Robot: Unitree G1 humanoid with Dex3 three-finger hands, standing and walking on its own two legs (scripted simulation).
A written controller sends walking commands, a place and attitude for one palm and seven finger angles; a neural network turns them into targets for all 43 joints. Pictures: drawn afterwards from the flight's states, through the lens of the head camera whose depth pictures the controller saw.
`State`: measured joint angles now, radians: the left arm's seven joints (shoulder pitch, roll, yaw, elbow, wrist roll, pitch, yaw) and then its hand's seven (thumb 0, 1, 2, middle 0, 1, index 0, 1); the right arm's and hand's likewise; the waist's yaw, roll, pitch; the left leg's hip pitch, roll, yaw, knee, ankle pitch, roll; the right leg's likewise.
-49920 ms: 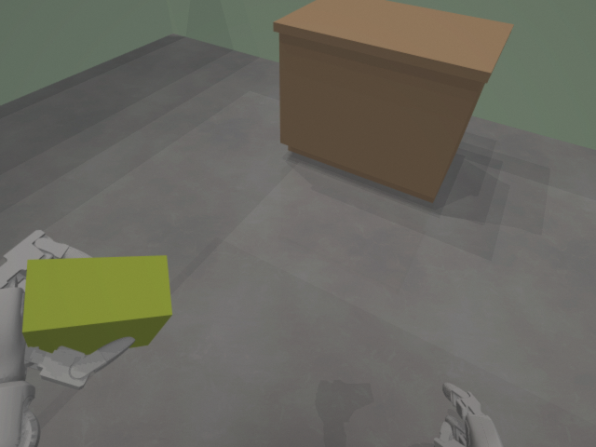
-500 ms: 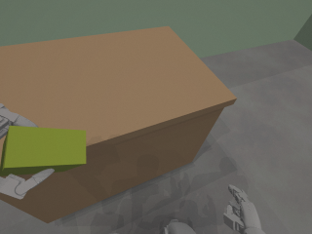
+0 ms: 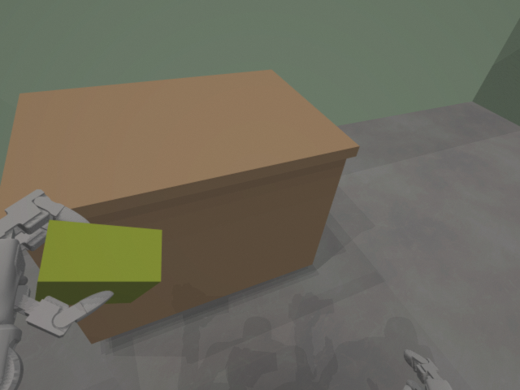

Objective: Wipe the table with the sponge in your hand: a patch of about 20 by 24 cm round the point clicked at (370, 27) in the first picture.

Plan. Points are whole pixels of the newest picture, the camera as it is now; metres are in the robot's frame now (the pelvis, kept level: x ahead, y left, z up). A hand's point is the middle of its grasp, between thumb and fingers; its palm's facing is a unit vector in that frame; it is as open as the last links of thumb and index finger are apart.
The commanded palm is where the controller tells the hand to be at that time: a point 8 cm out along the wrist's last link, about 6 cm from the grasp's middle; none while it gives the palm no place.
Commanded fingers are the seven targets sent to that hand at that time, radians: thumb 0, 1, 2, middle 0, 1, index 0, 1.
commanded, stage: stop stepping back and stand still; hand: left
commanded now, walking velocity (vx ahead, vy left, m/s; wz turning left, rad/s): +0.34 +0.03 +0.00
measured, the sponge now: (113, 268) +0.23 +0.20 +0.14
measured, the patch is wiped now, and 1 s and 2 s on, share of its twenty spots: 1.00 1.00 1.00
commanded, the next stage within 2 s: stand and wait in 1.32 s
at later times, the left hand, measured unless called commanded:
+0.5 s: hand out of the picture +0.07 +0.21 +0.18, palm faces +0.30 -0.88 -0.37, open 10.2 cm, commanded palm +0.04 +0.26 +0.21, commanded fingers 0.00 0.10 1.30 -1.20 -1.60 -1.20 -1.60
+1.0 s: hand out of the picture +0.04 +0.21 +0.20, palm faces +0.36 -0.86 -0.35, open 10.2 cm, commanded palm -0.01 +0.25 +0.21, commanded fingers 0.00 0.10 1.30 -1.20 -1.60 -1.20 -1.60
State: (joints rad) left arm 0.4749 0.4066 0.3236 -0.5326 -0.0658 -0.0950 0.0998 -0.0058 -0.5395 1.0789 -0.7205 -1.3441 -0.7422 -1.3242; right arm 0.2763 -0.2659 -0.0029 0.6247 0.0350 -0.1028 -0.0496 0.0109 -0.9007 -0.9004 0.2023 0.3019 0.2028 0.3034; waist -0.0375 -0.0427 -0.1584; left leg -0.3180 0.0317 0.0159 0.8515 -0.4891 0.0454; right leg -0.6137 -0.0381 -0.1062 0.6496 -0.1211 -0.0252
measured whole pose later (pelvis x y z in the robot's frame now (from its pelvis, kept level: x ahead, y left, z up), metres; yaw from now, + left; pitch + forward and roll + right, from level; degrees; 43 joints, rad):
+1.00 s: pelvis -0.19 -0.02 +0.01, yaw -3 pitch -2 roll -1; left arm 0.44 0.42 0.35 -0.57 -0.04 -0.11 0.16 -0.01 -0.55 1.08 -0.73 -1.34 -0.75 -1.32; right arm 0.23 -0.21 -0.01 0.62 0.02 -0.14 -0.08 0.01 -0.90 -0.90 0.20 0.30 0.20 0.30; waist -0.01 -0.04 -0.02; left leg -0.38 0.05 0.04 0.73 -0.32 0.01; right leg -0.51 -0.03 -0.03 0.98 -0.48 -0.01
